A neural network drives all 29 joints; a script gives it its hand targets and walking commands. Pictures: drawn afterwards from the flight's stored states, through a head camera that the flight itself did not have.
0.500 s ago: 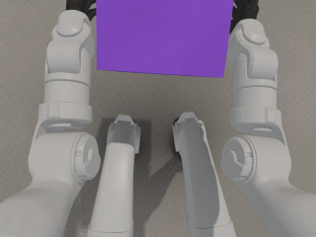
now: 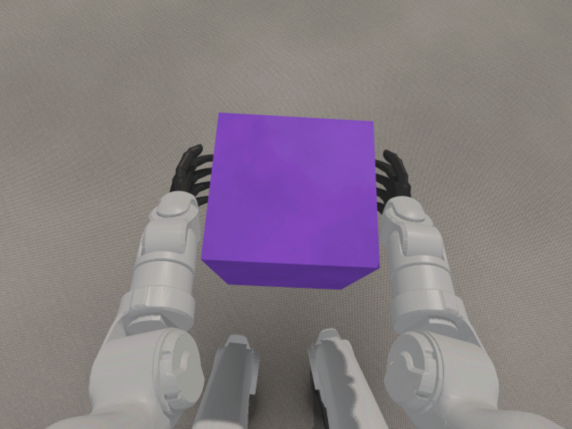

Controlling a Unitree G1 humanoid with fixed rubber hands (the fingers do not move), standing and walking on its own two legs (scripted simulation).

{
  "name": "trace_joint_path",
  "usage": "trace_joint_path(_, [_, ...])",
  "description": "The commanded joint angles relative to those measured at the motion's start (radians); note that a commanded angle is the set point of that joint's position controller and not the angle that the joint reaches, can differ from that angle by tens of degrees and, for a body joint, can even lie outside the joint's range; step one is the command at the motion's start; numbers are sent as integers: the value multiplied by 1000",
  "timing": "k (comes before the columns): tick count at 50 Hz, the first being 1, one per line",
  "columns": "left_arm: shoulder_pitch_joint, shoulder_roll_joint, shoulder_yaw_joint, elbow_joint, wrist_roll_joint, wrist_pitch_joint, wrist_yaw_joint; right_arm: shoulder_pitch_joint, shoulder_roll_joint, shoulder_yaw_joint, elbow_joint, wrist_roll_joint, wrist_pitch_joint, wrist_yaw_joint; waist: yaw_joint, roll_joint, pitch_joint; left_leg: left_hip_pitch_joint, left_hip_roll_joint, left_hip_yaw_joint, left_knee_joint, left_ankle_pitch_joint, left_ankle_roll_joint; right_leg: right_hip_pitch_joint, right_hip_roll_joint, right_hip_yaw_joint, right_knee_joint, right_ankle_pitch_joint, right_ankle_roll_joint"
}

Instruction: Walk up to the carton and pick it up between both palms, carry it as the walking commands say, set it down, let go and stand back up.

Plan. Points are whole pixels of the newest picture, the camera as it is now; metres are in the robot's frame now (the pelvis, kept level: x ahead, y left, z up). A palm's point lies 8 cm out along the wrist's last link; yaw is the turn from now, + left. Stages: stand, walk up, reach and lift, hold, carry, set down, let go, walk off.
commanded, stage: reach and lift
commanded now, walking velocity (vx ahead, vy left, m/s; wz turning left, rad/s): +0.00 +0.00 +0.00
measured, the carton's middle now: (289, 215) +0.43 -0.01 -0.10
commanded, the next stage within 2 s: none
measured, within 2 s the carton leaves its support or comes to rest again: neither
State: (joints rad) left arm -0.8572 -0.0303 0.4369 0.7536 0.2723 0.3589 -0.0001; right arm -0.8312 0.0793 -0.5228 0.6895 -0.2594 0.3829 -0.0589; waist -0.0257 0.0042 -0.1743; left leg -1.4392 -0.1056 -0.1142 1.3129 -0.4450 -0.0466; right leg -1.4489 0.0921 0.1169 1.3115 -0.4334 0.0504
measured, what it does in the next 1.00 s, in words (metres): rises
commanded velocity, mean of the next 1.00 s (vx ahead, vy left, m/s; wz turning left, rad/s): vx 0.00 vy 0.00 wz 0.00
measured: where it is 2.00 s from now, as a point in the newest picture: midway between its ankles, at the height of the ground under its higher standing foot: (283, 411)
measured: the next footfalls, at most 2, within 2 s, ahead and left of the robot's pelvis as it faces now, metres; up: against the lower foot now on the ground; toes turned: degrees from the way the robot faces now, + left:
none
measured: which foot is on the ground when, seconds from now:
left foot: down 0.00-1.00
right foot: down 0.00-1.00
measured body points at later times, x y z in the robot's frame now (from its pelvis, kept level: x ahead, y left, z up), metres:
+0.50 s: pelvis +0.05 +0.00 +0.08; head +0.22 +0.00 +0.50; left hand +0.44 +0.13 +0.00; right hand +0.42 -0.17 +0.01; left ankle +0.08 +0.13 -0.59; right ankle +0.08 -0.13 -0.59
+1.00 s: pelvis +0.05 +0.00 +0.12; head +0.16 +0.00 +0.56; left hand +0.41 +0.14 +0.08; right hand +0.40 -0.17 +0.08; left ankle +0.08 +0.13 -0.59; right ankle +0.08 -0.13 -0.59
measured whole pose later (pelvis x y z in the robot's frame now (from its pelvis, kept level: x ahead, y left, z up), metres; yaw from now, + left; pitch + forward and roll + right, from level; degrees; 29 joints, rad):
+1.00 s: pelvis +0.05 +0.00 +0.12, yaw +0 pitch +18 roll +0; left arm -0.45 -0.11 0.32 0.55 0.27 0.36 -0.02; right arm -0.44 0.17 -0.42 0.51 -0.25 0.38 -0.03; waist -0.03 -0.01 -0.11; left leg -0.71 -0.07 -0.14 0.68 -0.28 -0.02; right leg -0.72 0.06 0.14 0.68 -0.27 0.03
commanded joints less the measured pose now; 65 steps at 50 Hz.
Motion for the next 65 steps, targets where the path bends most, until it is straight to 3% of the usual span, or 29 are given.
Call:
trace_joint_path(1, [-522, -1018, -376, 44, -91, -28, -236, -546, 1003, 479, 34, 108, -30, 267, -12, 23, -665, 379, -47, 111, -213, 124, 39, 427, 53, -122, -205, 143, -9])
trace_joint_path(2, [-497, -1029, -391, 17, -96, -37, -230, -508, 1038, 476, 51, 104, -32, 269, -27, 10, -676, 429, -40, 95, -242, 153, 43, 433, 57, -130, -202, 179, -9])
trace_joint_path(5, [-435, -1034, -413, -4, -86, -57, -235, -465, 1026, 517, 2, 108, -51, 273, 5, 6, -712, 456, -47, 100, -257, 282, 40, 502, 56, -113, -244, 295, -1])
trace_joint_path(6, [-449, -1053, -471, -50, -120, -67, -232, -455, 1056, 553, -30, 126, -61, 270, -32, -5, -767, 491, -42, 91, -260, 315, 35, 558, 57, -111, -242, 342, -1])
trace_joint_path(7, [-399, -1069, -474, -25, -112, -67, -229, -438, 1062, 568, -30, 134, -66, 267, -7, 13, -755, 525, -42, 88, -275, 338, 37, 554, 54, -106, -256, 349, -3])
trace_joint_path(10, [-417, -1061, -572, -147, -142, -91, -225, -339, 1058, 600, -49, 131, -85, 283, -32, 40, -818, 621, -33, 74, -307, 442, 21, 575, 64, -103, -278, 424, -14])
trace_joint_path(11, [-369, -1060, -571, -123, -139, -96, -223, -370, 1056, 632, -88, 154, -94, 288, -3, 27, -830, 621, -33, 81, -305, 484, 23, 594, 58, -94, -285, 461, -11])
trace_joint_path(14, [-273, -1051, -618, -153, -154, -104, -226, -269, 1080, 714, -113, 181, -101, 280, 11, 23, -865, 642, -33, 78, -332, 566, 27, 705, 46, -73, -314, 593, -4])
trace_joint_path(19, [-246, -1040, -695, -222, -187, -110, -226, -243, 1077, 778, -170, 206, -104, 280, 4, -1, -864, 724, -35, 81, -390, 534, 21, 756, 52, -79, -376, 551, 6])
trace_joint_path(22, [-166, -1015, -661, -163, -177, -101, -234, -187, 1062, 774, -153, 199, -97, 266, 17, -6, -751, 718, -31, 74, -426, 507, 27, 777, 33, -58, -423, 546, 6])
trace_joint_path(23, [-181, -1039, -670, -175, -182, -102, -240, -177, 1052, 756, -156, 183, -95, 268, -10, -11, -752, 734, -28, 64, -449, 501, 30, 782, 40, -64, -440, 521, 4])
trace_joint_path(25, [-149, -1017, -649, -172, -159, -94, -244, -128, 1059, 741, -138, 167, -85, 269, -2, 6, -692, 725, -26, 72, -468, 467, 27, 810, 35, -53, -470, 504, -2])
trace_joint_path(26, [-109, -1013, -612, -124, -136, -89, -246, -160, 1050, 738, -145, 170, -86, 271, 27, 2, -643, 724, -23, 66, -489, 467, 32, 784, 30, -58, -477, 496, 4])
trace_joint_path(29, [-155, -1034, -650, -158, -161, -96, -252, -152, 1068, 733, -129, 171, -85, 272, -6, 5, -653, 801, -19, 61, -515, 469, 35, 829, 29, -54, -512, 483, 1])
trace_joint_path(30, [-145, -1025, -641, -156, -155, -96, -249, -163, 1078, 734, -125, 171, -84, 275, 21, -9, -636, 816, -16, 62, -527, 469, 36, 807, 30, -58, -514, 475, 2])
trace_joint_path(31, [-150, -1015, -633, -169, -156, -95, -256, -123, 1068, 720, -118, 148, -79, 274, -6, -24, -637, 816, -17, 62, -542, 491, 36, 857, 29, -52, -545, 519, 0])
trace_joint_path(37, [-99, -1032, -611, -161, -134, -81, -261, -112, 1062, 700, -118, 136, -74, 280, 11, 3, -555, 876, -11, 61, -607, 507, 33, 892, 27, -55, -596, 507, -5])
trace_joint_path(39, [-107, -1040, -620, -168, -131, -62, -264, -117, 1050, 701, -140, 135, -61, 286, -7, -9, -544, 927, -6, 55, -624, 459, 40, 894, 31, -69, -614, 453, -1])
trace_joint_path(40, [-105, -1023, -588, -142, -104, -56, -265, -121, 1056, 690, -113, 131, -55, 290, 19, 20, -498, 897, -12, 66, -634, 410, 40, 905, 23, -64, -631, 415, -7])
trace_joint_path(41, [-102, -1057, -620, -164, -135, -55, -266, -143, 1058, 720, -148, 142, -53, 291, -5, -12, -525, 948, -8, 56, -641, 427, 45, 934, 25, -66, -640, 421, -8])
trace_joint_path(43, [-113, -1037, -609, -161, -126, -40, -268, -140, 1069, 700, -117, 142, -36, 294, 8, 1, -493, 933, -7, 60, -664, 378, 49, 955, 20, -68, -647, 397, -6])
trace_joint_path(47, [-137, -1059, -647, -207, -147, -23, -273, -108, 1077, 710, -128, 150, -17, 304, -8, 19, -515, 1015, -2, 56, -688, 421, 43, 1002, 21, -66, -670, 435, -14])
trace_joint_path(54, [-68, -1070, -645, -188, -149, 16, -274, -127, 1065, 746, -189, 178, 7, 306, 22, 12, -463, 1093, 1, 42, -747, 475, 47, 1089, 18, -66, -725, 472, -13])
trace_joint_path(55, [-85, -1073, -669, -230, -167, 17, -273, -81, 1072, 743, -181, 163, 17, 304, -9, -2, -467, 1114, 1, 40, -758, 466, 47, 1141, 16, -61, -746, 480, -14])
trace_joint_path(61, [-65, -1047, -644, -223, -169, 59, -280, -56, 1072, 736, -182, 165, 68, 297, 13, -30, -372, 1163, 11, 39, -824, 446, 54, 1205, 3, -52, -810, 474, -12])
trace_joint_path(62, [-85, -1046, -656, -242, -173, 63, -278, -17, 1046, 707, -165, 158, 71, 294, -8, 26, -345, 1168, 10, 42, -830, 458, 43, 1193, -1, -44, -823, 481, -20])
trace_joint_path(63, [-33, -1049, -634, -225, -167, 68, -274, -39, 1070, 731, -179, 167, 81, 293, 27, 0, -330, 1186, 13, 33, -841, 453, 53, 1227, -4, -43, -830, 481, -19])
trace_joint_path(64, [-39, -1056, -634, -231, -164, 76, -274, -22, 1063, 714, -179, 154, 86, 290, -9, -19, -312, 1201, 15, 33, -852, 449, 49, 1221, 3, -54, -842, 475, -18])
trace_joint_path(65, [-14, -1057, -627, -223, -163, 85, -273, -34, 1056, 729, -205, 167, 93, 289, 30, 16, -304, 1189, 10, 39, -850, 449, 49, 1263, -4, -41, -851, 474, -21])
